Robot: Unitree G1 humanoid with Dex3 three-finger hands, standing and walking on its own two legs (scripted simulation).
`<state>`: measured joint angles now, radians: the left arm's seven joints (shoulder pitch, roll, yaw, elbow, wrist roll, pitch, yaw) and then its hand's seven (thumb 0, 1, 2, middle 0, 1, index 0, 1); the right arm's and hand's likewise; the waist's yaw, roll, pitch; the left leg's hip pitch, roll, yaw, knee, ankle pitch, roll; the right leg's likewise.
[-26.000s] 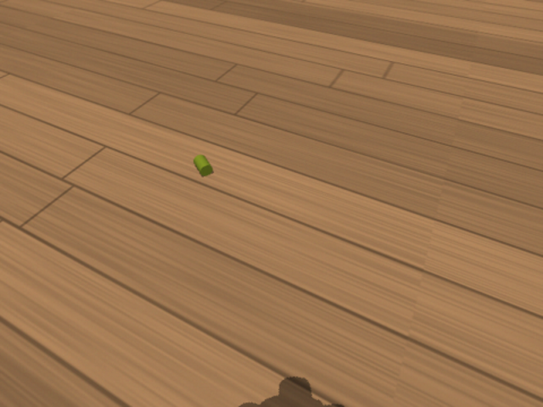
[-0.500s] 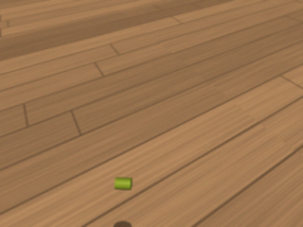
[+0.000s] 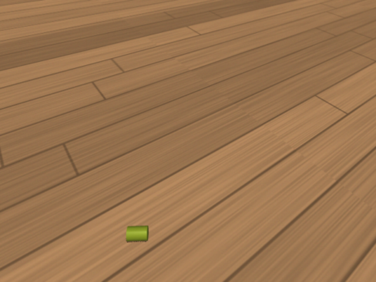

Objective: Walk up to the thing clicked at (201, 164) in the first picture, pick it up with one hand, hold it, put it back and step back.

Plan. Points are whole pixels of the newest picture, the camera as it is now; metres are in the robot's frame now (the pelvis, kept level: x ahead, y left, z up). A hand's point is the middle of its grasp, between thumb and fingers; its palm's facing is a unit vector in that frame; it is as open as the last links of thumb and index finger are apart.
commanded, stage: walk up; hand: left
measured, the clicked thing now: (137, 233) +0.50 +0.23 -0.72
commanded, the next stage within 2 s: stand in 0.06 s
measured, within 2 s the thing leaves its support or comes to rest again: neither
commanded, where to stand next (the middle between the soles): +0.11 +0.00 m, yaw -1 degrees
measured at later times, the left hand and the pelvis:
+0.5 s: hand out of the picture +0.14 +0.23 -0.13, palm faces -0.06 -0.95 -0.31, open 7.3 cm; pelvis +0.02 +0.00 +0.01, yaw +0 degrees
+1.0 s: hand out of the picture +0.08 +0.25 -0.13, palm faces -0.03 -0.93 -0.36, open 7.4 cm; pelvis +0.02 -0.01 +0.02, yaw +0 degrees
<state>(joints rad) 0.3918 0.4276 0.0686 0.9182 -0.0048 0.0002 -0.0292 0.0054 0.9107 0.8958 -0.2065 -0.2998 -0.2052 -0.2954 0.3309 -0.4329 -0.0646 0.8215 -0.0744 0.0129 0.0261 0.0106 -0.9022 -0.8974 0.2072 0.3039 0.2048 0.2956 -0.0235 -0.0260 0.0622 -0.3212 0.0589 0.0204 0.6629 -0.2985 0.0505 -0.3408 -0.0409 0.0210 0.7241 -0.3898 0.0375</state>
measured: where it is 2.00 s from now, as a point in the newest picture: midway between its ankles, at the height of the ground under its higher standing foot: outside the picture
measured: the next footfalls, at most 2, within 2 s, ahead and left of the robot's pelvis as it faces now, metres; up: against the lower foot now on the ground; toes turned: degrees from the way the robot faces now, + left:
right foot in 0.02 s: +0.08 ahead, -0.14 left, +0.00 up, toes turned -1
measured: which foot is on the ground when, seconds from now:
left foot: down 0.00-1.00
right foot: up 0.00-0.00, down 0.02-1.00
